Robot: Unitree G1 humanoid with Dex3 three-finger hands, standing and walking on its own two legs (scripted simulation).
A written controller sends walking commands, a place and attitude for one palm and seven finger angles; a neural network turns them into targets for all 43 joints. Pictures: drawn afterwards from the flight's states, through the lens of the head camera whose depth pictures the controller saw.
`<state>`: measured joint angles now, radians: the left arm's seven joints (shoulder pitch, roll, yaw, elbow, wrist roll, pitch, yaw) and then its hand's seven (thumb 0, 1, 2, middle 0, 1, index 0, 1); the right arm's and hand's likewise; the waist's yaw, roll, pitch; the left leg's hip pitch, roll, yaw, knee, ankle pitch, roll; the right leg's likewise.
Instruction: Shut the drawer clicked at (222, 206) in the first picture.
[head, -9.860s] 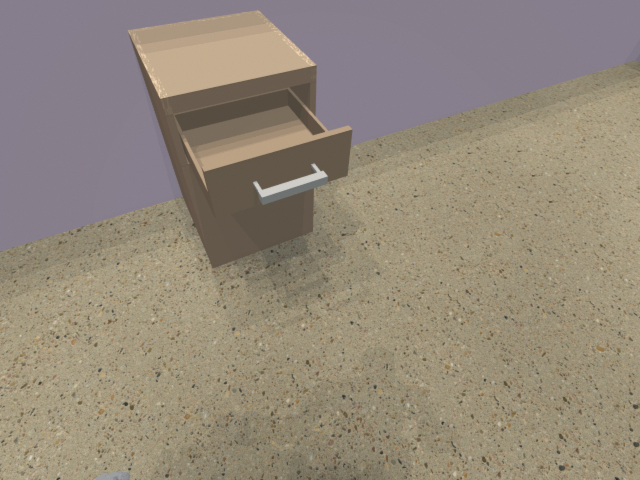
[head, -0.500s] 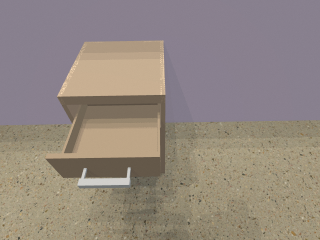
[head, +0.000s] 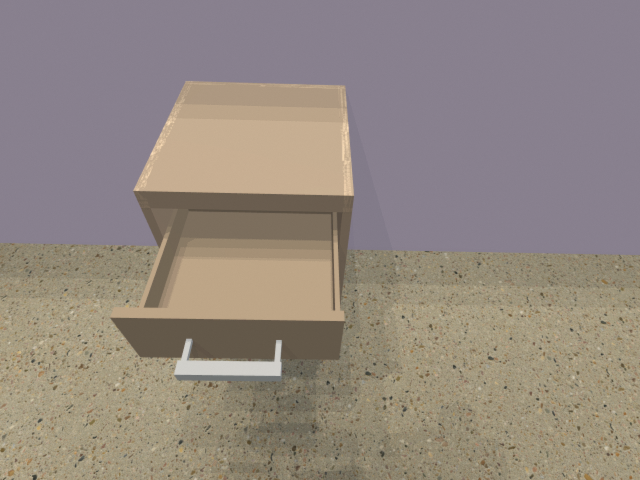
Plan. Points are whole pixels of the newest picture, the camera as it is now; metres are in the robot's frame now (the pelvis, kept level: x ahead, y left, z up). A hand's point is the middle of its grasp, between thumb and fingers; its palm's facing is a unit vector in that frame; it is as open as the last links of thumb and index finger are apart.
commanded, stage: raise the hand and make a fist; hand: left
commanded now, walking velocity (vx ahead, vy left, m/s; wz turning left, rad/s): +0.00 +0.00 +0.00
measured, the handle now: (231, 358) +0.34 +0.18 -0.18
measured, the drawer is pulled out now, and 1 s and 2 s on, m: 0.25 0.25 0.25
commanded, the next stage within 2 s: bring the fist close to the handle in 1.88 s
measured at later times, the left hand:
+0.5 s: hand out of the picture +0.09 +0.15 -0.10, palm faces +0.22 -0.97 -0.08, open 5.4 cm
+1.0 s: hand out of the picture +0.14 +0.15 -0.08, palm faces +0.10 -0.99 -0.07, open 3.3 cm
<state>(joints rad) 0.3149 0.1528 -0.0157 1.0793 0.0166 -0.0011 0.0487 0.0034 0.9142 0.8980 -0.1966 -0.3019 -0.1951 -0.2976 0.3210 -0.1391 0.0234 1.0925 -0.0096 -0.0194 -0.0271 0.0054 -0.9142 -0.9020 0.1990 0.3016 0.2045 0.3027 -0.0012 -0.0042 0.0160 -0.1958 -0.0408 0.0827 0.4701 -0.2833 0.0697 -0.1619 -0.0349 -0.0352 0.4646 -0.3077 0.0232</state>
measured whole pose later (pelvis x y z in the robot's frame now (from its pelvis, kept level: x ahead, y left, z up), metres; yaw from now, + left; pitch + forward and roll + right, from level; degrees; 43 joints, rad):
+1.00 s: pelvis -0.05 -0.05 -0.11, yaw +3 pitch +19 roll -1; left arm 0.48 0.20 0.18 0.05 -0.28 -0.54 -0.26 0.01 0.91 0.90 -1.04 -1.22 -1.04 -1.22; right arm 0.23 -0.25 -0.08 0.64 0.04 -0.19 -0.05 0.01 -0.90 -0.90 0.20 0.30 0.20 0.30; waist -0.02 0.03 -0.16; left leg -1.05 0.01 -0.01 1.24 -0.52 0.00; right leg -1.00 0.01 -0.13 1.23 -0.56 -0.08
